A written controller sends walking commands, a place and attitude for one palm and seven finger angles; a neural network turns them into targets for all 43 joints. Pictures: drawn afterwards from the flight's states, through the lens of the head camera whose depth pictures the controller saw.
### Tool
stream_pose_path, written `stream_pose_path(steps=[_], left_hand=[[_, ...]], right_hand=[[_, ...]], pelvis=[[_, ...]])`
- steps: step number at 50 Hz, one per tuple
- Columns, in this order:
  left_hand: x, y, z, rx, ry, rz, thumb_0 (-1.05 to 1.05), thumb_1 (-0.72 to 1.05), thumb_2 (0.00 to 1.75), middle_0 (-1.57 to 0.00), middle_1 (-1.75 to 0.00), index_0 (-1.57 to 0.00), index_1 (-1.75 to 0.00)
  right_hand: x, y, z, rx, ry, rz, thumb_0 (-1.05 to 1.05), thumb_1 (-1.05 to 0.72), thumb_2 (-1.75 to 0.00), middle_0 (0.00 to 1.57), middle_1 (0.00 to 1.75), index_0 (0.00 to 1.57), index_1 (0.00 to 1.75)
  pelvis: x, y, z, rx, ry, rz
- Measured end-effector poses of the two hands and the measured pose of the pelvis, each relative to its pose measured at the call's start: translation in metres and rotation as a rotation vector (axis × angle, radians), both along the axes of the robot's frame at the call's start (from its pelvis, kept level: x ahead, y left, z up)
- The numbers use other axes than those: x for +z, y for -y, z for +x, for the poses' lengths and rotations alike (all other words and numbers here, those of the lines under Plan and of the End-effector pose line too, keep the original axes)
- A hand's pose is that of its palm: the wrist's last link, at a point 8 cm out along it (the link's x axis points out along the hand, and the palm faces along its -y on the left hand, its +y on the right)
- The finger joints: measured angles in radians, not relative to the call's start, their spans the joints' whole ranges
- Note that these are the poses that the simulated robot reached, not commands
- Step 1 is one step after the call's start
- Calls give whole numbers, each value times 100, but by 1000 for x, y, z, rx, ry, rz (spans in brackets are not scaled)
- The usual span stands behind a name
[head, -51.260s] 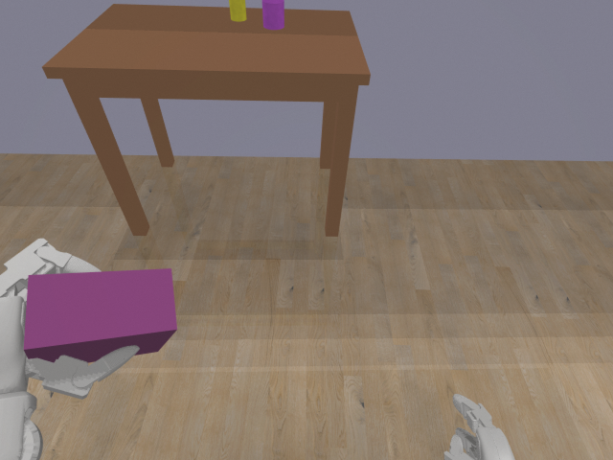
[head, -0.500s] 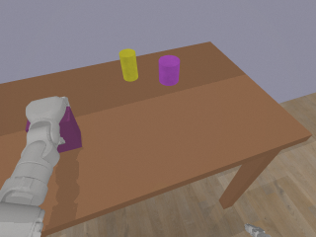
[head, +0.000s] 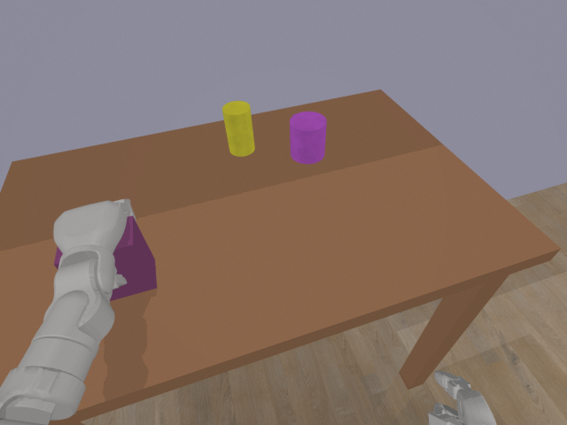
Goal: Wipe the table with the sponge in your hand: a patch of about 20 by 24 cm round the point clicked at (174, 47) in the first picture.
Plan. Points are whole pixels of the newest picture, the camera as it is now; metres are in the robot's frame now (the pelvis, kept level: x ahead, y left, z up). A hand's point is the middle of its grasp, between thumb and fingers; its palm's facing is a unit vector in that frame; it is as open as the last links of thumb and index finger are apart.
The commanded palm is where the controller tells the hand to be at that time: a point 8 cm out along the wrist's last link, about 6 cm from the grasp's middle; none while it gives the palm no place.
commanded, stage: wipe back along the first lane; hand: left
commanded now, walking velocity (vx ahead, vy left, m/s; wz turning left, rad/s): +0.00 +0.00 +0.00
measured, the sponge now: (115, 269) +0.33 +0.31 +0.03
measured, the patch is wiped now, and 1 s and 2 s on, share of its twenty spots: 1.00 1.00 1.00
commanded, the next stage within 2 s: lift the sponge slowly off the table in 0.82 s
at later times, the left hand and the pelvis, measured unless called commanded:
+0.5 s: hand (115, 275) +0.29 +0.27 +0.08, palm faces +0.03 -0.06 -1.00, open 9.9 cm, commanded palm +0.25 +0.26 +0.11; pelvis +0.01 -0.01 +0.00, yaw +0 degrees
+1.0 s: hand (113, 308) +0.24 +0.25 +0.08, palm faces +0.05 -0.09 -0.99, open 9.9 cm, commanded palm +0.20 +0.24 +0.12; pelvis +0.00 -0.01 +0.00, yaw -1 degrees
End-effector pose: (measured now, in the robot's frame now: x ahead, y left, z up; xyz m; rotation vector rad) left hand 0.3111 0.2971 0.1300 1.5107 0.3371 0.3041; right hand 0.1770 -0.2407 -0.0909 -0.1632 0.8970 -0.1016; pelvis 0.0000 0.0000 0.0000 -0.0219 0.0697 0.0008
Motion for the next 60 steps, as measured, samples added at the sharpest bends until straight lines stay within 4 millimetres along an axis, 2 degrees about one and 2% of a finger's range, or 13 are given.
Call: stream_pose_path(steps=[13, 24, 36, 47, 60], left_hand=[[-1, 17, -23, 11, 20, -3, 1, -46, 108, -71, -138, -71, -138], [-1, 28, -42, 0, 38, -19, 1, -46, 108, -70, -138, -71, -138], [-1, 34, -64, 5, 50, -38, 1, -46, 108, -70, -139, -71, -138], [-2, 45, -92, 4, 69, -48, 2, -46, 108, -70, -139, -71, -138], [2, 49, -99, 1, 51, -67, 1, -46, 108, -70, -138, -71, -138]], right_hand=[[3, -19, 25, 64, 54, 43, 1, -91, -90, 20, 30, 20, 30], [10, -14, 36, 74, 106, 48, 1, -91, -90, 20, 30, 20, 30], [16, -8, 41, 70, 145, 39, 1, -91, -90, 20, 30, 20, 30], [19, -15, 43, 90, 172, 54, 1, -91, -90, 20, 30, 20, 30], [25, -24, 44, 119, 205, 56, 2, -91, -90, 20, 30, 20, 30]], pelvis=[[0, 3, 2, 5, 20, 7], [0, 7, 6, -6, 35, 10], [0, 10, 5, -16, 50, 13], [0, 10, 0, -18, 67, 14], [1, 13, -8, -16, 94, 17]])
